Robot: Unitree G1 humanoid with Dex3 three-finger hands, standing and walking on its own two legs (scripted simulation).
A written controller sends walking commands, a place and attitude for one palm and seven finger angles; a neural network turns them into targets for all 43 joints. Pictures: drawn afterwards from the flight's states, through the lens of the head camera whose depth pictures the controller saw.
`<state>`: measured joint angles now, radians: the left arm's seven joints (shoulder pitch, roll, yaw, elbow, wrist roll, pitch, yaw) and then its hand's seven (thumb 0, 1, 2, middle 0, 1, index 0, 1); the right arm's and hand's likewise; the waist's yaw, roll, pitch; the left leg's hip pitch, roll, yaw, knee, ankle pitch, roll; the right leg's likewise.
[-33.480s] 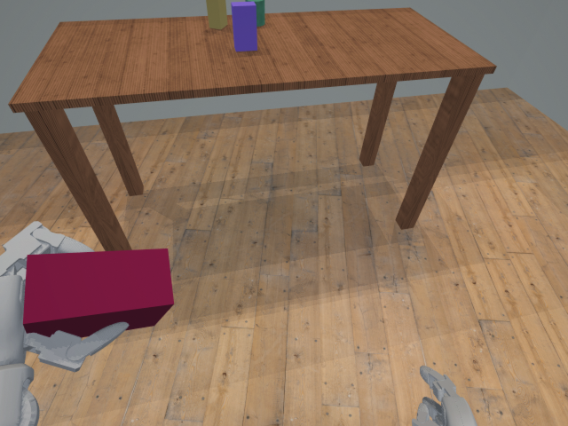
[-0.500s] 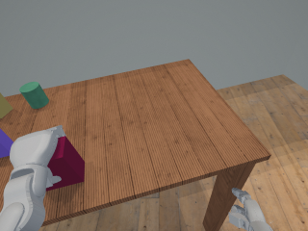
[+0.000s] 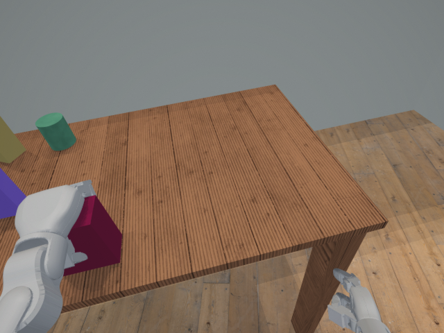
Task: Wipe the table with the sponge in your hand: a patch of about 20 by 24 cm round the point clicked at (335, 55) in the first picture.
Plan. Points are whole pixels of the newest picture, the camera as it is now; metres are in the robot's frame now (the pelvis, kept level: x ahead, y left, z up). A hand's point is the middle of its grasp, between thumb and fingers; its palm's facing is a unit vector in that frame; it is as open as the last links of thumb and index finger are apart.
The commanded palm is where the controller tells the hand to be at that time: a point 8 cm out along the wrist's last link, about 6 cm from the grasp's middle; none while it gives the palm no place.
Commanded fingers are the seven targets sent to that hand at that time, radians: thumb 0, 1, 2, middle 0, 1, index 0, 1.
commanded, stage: lift the sponge slowly off the table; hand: left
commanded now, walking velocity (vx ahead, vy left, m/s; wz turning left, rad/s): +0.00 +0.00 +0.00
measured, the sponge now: (84, 243) +0.23 +0.30 +0.06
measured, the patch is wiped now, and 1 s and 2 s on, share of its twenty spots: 1.00 1.00 1.00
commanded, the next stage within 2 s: bring the sponge back beside the body in 1.72 s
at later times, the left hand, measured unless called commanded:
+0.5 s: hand (57, 224) +0.22 +0.31 +0.13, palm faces +0.05 -0.05 -1.00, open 10.2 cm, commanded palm +0.19 +0.30 +0.21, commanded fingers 0.00 0.10 1.30 -1.20 -1.60 -1.20 -1.60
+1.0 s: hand (46, 212) +0.22 +0.30 +0.17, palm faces +0.13 -0.06 -0.99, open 10.2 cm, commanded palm +0.18 +0.30 +0.24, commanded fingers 0.00 0.10 1.30 -1.20 -1.60 -1.20 -1.60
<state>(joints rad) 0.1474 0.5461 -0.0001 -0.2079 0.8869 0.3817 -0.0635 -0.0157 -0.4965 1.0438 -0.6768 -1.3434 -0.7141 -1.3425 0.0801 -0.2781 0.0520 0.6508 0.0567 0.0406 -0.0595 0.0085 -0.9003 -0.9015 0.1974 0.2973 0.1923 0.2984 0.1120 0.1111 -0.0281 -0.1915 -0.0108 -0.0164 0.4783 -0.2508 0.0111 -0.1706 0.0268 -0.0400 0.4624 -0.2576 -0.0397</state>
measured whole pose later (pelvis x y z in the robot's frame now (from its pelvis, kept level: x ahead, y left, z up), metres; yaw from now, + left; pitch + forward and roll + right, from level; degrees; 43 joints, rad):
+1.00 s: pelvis -0.02 +0.01 +0.00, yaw +0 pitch -4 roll +0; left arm 0.01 0.62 0.01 -0.23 0.82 0.42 -0.15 -0.01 -0.51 1.04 -0.69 -1.33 -0.73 -1.33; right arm 0.04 -0.29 0.05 0.67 0.07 0.03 -0.08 0.01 -0.90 -0.90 0.20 0.30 0.16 0.29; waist 0.13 0.12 -0.01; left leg -0.17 -0.02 -0.02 0.44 -0.20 0.02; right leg -0.15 0.01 -0.04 0.44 -0.21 -0.03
